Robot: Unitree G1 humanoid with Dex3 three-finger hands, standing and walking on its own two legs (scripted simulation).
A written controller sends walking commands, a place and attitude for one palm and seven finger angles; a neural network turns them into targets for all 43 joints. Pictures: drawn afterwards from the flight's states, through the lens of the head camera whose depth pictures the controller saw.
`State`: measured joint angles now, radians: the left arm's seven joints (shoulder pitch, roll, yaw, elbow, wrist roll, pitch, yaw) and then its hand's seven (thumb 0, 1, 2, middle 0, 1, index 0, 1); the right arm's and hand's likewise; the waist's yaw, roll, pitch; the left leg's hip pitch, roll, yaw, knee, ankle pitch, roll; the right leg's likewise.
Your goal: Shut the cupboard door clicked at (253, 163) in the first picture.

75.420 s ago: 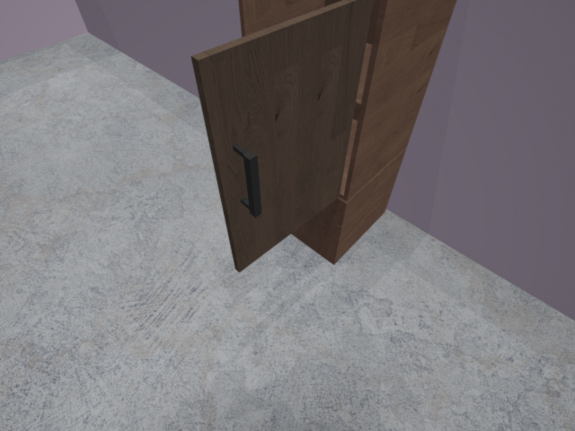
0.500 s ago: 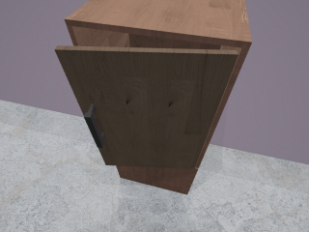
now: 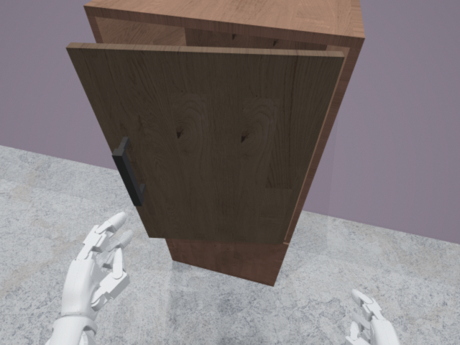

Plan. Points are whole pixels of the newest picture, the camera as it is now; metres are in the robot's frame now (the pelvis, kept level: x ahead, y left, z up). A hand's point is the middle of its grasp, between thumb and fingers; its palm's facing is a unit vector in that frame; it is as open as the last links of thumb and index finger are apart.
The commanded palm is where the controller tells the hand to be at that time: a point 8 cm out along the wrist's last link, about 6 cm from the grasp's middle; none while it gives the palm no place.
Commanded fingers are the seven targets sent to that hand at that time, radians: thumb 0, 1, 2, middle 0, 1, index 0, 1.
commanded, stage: raise the hand and make a fist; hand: left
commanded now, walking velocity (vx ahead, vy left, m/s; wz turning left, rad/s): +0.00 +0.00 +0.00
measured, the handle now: (132, 173) +0.45 +0.22 +0.03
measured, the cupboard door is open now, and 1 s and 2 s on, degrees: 12 12 12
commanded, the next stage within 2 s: bring the fist close to the handle in 1.64 s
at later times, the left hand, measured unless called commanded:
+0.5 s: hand (123, 321) +0.17 +0.18 -0.02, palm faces -0.08 -1.00 +0.01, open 4.4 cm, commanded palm +0.14 +0.25 +0.00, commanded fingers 0.00 0.90 0.90 -0.92 -1.08 -0.92 -1.08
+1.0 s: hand (86, 303) +0.19 +0.23 +0.03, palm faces +0.03 -1.00 -0.04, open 3.1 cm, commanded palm +0.16 +0.27 +0.02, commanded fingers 0.00 0.90 0.90 -1.30 -1.50 -1.30 -1.50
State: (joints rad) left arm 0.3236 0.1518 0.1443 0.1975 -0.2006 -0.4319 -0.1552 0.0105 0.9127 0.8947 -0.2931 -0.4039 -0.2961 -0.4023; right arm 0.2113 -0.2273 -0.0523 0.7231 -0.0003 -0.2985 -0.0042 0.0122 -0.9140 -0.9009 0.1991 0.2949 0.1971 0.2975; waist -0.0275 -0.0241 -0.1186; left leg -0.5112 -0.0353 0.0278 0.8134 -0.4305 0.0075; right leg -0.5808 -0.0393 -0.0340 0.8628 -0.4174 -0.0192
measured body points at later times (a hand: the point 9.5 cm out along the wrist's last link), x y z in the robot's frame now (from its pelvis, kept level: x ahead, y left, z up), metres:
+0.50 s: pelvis -0.06 +0.00 -0.06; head -0.01 -0.01 +0.39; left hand +0.17 +0.23 -0.01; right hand +0.10 -0.22 -0.14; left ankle -0.02 +0.12 -0.70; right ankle +0.01 -0.10 -0.70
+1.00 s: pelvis -0.03 +0.04 -0.04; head +0.02 +0.05 +0.41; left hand +0.18 +0.28 +0.03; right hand +0.18 -0.18 -0.09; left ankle -0.02 +0.12 -0.70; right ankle +0.01 -0.10 -0.70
